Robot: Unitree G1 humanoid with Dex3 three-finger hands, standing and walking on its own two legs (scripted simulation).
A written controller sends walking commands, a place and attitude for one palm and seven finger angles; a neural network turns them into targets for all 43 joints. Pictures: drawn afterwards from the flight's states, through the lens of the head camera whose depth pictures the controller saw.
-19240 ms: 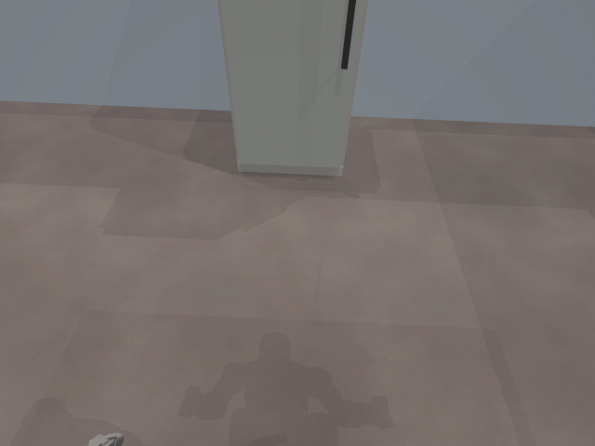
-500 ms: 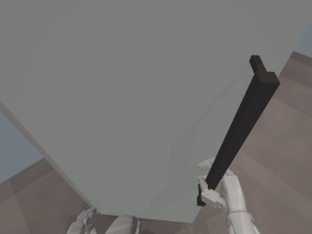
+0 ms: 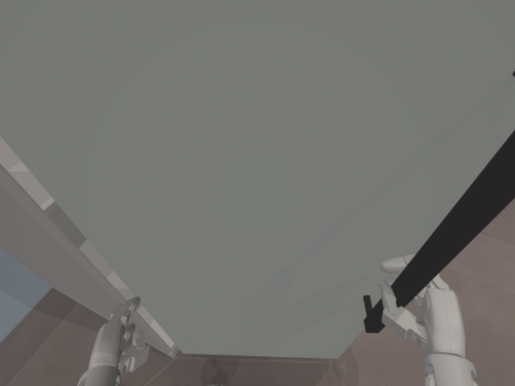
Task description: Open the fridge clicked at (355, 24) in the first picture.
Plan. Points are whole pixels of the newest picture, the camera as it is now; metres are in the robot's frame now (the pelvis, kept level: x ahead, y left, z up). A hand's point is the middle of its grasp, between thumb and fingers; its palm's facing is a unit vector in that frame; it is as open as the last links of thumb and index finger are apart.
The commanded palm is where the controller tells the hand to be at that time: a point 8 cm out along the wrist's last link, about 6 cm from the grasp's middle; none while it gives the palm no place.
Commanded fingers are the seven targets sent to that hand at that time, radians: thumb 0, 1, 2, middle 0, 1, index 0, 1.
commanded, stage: walk backward, drawing the door open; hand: right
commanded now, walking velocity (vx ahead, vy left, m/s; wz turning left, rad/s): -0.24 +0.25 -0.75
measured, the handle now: (418, 252) +0.28 -0.18 +0.11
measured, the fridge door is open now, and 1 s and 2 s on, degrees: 66 76 76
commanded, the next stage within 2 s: stop walking and hold the door back in 0.16 s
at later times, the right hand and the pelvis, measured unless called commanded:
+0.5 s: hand out of the picture +0.11 -0.13 +0.03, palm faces +0.52 +0.79 -0.32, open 5.9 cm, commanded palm +0.11 -0.19 +0.03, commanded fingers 0.00 -0.90 -0.90 0.45 1.40 0.45 1.40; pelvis -0.07 +0.15 +0.01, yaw -18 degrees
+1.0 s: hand (386, 369) +0.16 -0.14 +0.04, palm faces +0.40 +0.89 -0.24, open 5.7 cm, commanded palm +0.11 -0.19 +0.03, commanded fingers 0.00 -0.90 -0.90 0.45 1.40 0.45 1.40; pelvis -0.13 +0.14 +0.00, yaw -19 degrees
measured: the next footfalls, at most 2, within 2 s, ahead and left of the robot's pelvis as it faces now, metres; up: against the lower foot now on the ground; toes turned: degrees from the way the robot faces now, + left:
left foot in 0.34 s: +0.05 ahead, +0.27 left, +0.00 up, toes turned -13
right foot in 0.76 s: -0.13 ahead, +0.02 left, +0.00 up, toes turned -24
